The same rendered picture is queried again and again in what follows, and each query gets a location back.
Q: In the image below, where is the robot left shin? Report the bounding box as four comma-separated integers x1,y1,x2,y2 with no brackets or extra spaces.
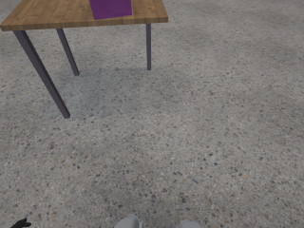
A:
127,214,137,219

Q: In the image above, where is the carton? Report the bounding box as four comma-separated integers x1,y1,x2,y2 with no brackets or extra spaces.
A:
89,0,132,20

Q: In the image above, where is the robot left hand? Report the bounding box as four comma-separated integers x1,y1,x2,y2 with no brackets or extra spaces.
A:
10,218,31,228

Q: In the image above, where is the table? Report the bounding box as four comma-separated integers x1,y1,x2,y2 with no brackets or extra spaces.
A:
0,0,169,119

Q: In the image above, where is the robot left thigh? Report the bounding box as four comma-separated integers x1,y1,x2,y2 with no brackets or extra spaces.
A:
114,217,143,228

